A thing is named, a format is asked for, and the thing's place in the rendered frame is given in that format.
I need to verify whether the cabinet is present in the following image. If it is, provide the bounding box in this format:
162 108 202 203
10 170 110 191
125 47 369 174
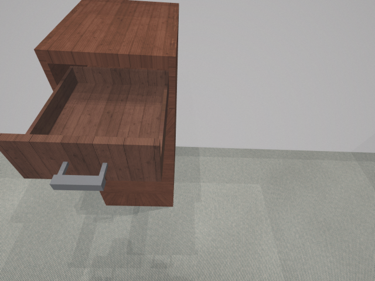
34 0 179 207

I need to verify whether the handle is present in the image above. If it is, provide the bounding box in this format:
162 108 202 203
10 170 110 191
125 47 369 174
50 162 108 191

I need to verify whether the drawer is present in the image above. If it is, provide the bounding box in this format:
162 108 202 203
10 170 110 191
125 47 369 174
0 66 169 181

